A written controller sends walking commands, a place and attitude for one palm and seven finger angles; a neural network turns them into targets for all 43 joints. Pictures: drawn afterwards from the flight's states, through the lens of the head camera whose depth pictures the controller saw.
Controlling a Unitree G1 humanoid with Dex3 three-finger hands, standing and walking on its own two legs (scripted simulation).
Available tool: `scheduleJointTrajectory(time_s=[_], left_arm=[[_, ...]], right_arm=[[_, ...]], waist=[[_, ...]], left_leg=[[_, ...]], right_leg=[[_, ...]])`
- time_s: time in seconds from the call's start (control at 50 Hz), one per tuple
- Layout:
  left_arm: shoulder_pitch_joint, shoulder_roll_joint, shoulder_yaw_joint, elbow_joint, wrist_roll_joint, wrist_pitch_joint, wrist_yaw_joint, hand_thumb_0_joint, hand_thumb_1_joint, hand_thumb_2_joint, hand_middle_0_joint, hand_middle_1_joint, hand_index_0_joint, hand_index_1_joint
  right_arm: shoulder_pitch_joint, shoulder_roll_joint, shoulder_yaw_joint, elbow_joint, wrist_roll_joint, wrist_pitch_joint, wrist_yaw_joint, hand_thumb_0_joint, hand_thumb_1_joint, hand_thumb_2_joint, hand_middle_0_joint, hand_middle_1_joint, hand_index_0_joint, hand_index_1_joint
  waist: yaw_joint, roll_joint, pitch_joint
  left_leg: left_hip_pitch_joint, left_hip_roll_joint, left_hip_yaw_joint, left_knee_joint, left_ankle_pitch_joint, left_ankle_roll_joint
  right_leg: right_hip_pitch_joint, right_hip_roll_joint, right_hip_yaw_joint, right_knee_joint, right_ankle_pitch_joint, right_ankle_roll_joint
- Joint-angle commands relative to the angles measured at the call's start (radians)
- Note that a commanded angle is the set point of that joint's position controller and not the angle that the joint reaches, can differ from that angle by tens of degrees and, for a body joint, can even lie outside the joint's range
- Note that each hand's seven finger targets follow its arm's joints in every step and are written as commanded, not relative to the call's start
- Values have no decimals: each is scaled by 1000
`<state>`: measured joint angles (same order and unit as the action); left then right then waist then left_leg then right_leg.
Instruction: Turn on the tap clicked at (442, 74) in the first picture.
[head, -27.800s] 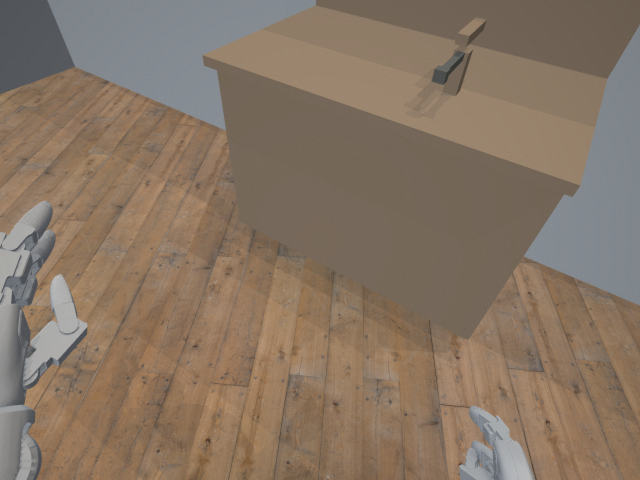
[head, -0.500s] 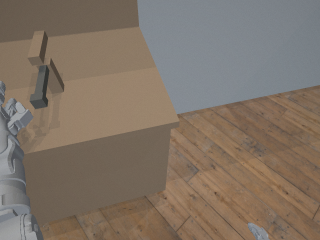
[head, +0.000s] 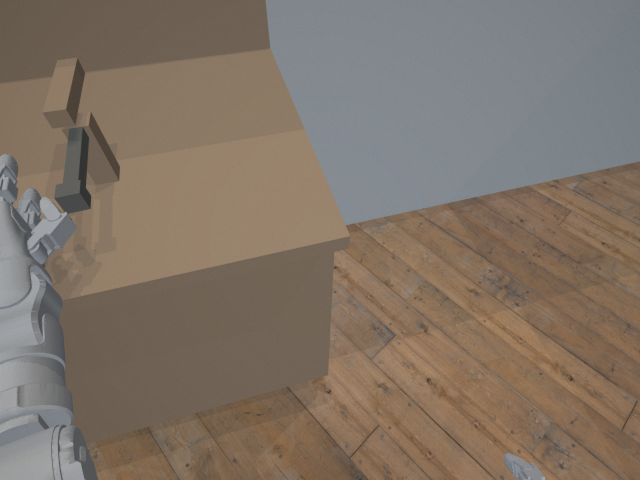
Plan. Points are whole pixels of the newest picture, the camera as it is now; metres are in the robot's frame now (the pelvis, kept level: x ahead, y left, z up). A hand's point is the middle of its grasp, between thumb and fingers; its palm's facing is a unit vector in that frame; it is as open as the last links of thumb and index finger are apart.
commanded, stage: push the lever round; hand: left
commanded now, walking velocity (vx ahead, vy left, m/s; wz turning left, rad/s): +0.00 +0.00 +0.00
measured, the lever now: (73, 197) +0.41 +0.33 +0.13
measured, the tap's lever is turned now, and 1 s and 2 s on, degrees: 3 29 57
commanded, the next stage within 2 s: none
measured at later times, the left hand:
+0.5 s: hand (106, 210) +0.39 +0.29 +0.12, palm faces +0.59 -0.80 -0.04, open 7.7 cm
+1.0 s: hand (145, 198) +0.41 +0.24 +0.13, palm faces +0.69 -0.72 -0.05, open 7.7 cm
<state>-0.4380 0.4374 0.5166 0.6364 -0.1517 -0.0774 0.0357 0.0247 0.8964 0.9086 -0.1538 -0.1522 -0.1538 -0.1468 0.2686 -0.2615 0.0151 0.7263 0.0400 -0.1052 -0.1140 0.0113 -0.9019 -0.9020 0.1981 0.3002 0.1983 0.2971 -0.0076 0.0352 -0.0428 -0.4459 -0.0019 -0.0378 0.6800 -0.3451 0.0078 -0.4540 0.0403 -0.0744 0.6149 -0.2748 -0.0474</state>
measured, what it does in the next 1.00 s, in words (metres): stands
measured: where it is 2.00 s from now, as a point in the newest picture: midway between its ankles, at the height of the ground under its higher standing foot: outside the picture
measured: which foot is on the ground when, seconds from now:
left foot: down 0.00-1.00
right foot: down 0.00-1.00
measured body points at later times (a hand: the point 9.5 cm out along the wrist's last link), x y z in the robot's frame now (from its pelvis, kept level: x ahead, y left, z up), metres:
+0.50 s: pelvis +0.01 +0.01 +0.00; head +0.03 +0.00 +0.45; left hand +0.36 +0.33 +0.13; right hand +0.14 -0.24 -0.11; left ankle +0.00 +0.11 -0.72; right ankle +0.02 -0.09 -0.72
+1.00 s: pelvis +0.00 +0.00 +0.00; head +0.02 -0.01 +0.45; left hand +0.37 +0.28 +0.14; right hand +0.13 -0.25 -0.12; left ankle +0.00 +0.11 -0.72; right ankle +0.02 -0.09 -0.72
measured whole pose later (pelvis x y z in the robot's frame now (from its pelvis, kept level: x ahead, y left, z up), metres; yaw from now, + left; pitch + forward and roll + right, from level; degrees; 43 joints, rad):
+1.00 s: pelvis +0.00 +0.00 +0.00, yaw +1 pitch +5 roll -1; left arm -0.53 0.16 0.32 0.54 -0.01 0.03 0.55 0.03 0.94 0.92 -0.15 -0.15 -0.15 -0.15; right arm 0.21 -0.22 -0.01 0.77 -0.02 -0.05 -0.09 0.01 -0.90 -0.90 0.20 0.30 0.20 0.30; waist -0.01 0.04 -0.06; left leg -0.40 -0.02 -0.04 0.63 -0.32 0.01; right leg -0.42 0.03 -0.07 0.59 -0.27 -0.05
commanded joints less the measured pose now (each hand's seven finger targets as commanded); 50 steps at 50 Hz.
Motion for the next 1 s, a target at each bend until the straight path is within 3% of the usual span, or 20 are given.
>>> scheduleJointTrajectory(time_s=[0.0, 0.04, 0.1, 0.18, 0.22, 0.32, 0.38, 0.4, 0.46, 0.52, 0.58, 0.64, 0.68, 0.74, 0.78, 0.82, 0.86, 0.88, 0.92, 0.98], left_arm=[[-388, 304, 8, -263, -5, -67, 3, 0, 900, 900, -150, -150, -150, -150], [-351, 272, -1, -268, -2, -63, 23, 0, 900, 900, -150, -150, -150, -150], [-378, 215, -47, -271, 8, -56, 63, 0, 900, 900, -150, -150, -150, -150], [-379, 222, -31, -294, 24, -48, 111, 0, 900, 900, -150, -150, -150, -150], [-419, 167, -81, -309, 33, -44, 131, 0, 900, 900, -150, -150, -150, -150], [-425, 127, -107, -342, 53, -32, 185, 0, 900, 900, -150, -150, -150, -150], [-422, 112, -114, -366, 68, -29, 220, 0, 900, 900, -150, -150, -150, -150], [-424, 74, -143, -379, 69, -28, 231, 0, 900, 900, -150, -150, -150, -150], [-394, 53, -139, -411, 77, -28, 269, 0, 900, 900, -150, -150, -150, -150], [-391, 16, -161, -395, 87, -11, 300, 0, 900, 900, -150, -150, -150, -150], [-366, 18, -146, -401, 100, 7, 337, 0, 900, 900, -150, -150, -150, -150], [-416, -13, -172, -385, 116, 29, 370, 0, 900, 900, -150, -150, -150, -150], [-432, -11, -169, -390, 130, 36, 391, 0, 900, 900, -150, -150, -150, -150], [-491, -78, -226, -355, 145, 44, 422, 0, 900, 900, -150, -150, -150, -150], [-489, -42, -187, -342, 151, 41, 445, 0, 900, 900, -150, -150, -150, -150], [-514, -88, -222, -345, 154, 37, 460, 0, 900, 900, -150, -150, -150, -150], [-516, -89, -213, -336, 159, 30, 479, 0, 900, 900, -150, -150, -150, -150], [-504, -56, -183, -335, 167, 27, 490, 0, 900, 900, -150, -150, -150, -150], [-520, -114, -230, -349, 175, 23, 507, 0, 900, 900, -150, -150, -150, -150], [-541, -104, -213, -294, 187, 36, 540, 0, 900, 900, -150, -150, -150, -150]], right_arm=[[-15, -131, -45, -115, -2, -49, -6, 0, -900, -900, 200, 300, 200, 300], [-16, -127, -47, -115, -3, -51, -4, 0, -900, -900, 200, 300, 200, 300], [-28, -124, -41, -108, -3, -54, 0, 0, -900, -900, 200, 300, 200, 300], [-32, -127, -46, -106, -11, -49, 0, 0, -900, -900, 200, 300, 200, 300], [-39, -118, -43, -101, -13, -49, 1, 0, -900, -900, 200, 300, 200, 300], [-47, -114, -46, -97, -20, -45, 2, 0, -900, -900, 200, 300, 200, 300], [-57, -110, -46, -95, -27, -39, 3, 0, -900, -900, 200, 300, 200, 300], [-62, -104, -44, -97, -28, -40, 6, 0, -900, -900, 200, 300, 200, 300], [-67, -102, -52, -97, -34, -35, 10, 0, -900, -900, 200, 300, 200, 300], [-75, -100, -51, -90, -37, -25, 13, 0, -900, -900, 200, 300, 200, 300], [-91, -101, -54, -93, -40, -14, 13, 0, -900, -900, 200, 300, 200, 300], [-105, -96, -51, -90, -43, -3, 11, 0, -900, -900, 200, 300, 200, 300], [-109, -94, -53, -89, -47, 5, 9, 0, -900, -900, 200, 300, 200, 300], [-114, -87, -50, -80, -52, 7, 11, 0, -900, -900, 200, 300, 200, 300], [-109, -93, -55, -74, -58, 13, 10, 0, -900, -900, 200, 300, 200, 300], [-112, -86, -56, -76, -60, 12, 13, 0, -900, -900, 200, 300, 200, 300], [-106, -87, -59, -73, -65, 13, 17, 0, -900, -900, 200, 300, 200, 300], [-102, -90, -62, -68, -67, 18, 17, 0, -900, -900, 200, 300, 200, 300], [-106, -82, -64, -72, -67, 17, 23, 0, -900, -900, 200, 300, 200, 300], [-107, -86, -63, -60, -71, 24, 24, 0, -900, -900, 200, 300, 200, 300]], waist=[[-5, 67, -322], [3, 67, -322], [-19, 52, -246], [-7, 39, -287], [-23, 46, -276], [-18, 37, -300], [-7, 69, -313], [-7, 67, -320], [2, 56, -347], [-4, 20, -317], [12, 17, -308], [-8, 5, -277], [2, 17, -291], [-23, 21, -267], [-14, 3, -289], [-20, 9, -316], [-16, -5, -334], [-5, 6, -350], [-14, 10, -361], [-21, -10, -310]], left_leg=[[56, -5, -4, -101, 204, 21], [73, -4, -7, -101, 230, 18], [61, -1, -14, -110, 185, 20], [73, -1, -18, -113, 206, 16], [83, -1, -18, -115, 212, 14], [107, 1, -25, -118, 246, 5], [128, 2, -24, -121, 275, -5], [133, 0, -24, -121, 291, -7], [154, 3, -18, -116, 363, -17], [140, 6, -19, -123, 350, -20], [130, 4, -12, -129, 337, -17], [112, 2, -8, -136, 288, -10], [119, 1, -11, -140, 287, -14], [116, 0, -14, -138, 255, -14], [115, -2, -13, -134, 258, -10], [122, -5, -8, -128, 272, -11], [121, -5, -5, -123, 292, -12], [124, -4, -8, -121, 308, -17], [131, -4, -2, -114, 324, -17], [98, -5, -3, -117, 274, -10]], right_leg=[[226, -28, 76, -71, 206, 25], [219, -23, 67, -68, 222, 21], [169, -23, 60, -83, 170, 24], [196, -25, 57, -81, 180, 22], [184, -26, 54, -81, 189, 22], [195, -25, 47, -79, 207, 19], [203, -25, 44, -77, 218, 15], [209, -26, 43, -75, 232, 15], [233, -25, 39, -68, 282, 14], [228, -25, 34, -72, 270, 16], [247, -27, 39, -80, 264, 15], [232, -32, 42, -90, 234, 17], [238, -32, 42, -91, 223, 14], [201, -31, 40, -94, 193, 15], [218, -31, 43, -97, 197, 15], [222, -33, 43, -90, 218, 15], [234, -33, 44, -84, 244, 16], [245, -32, 44, -79, 250, 12], [239, -33, 43, -73, 267, 14], [219, -35, 45, -83, 229, 17]])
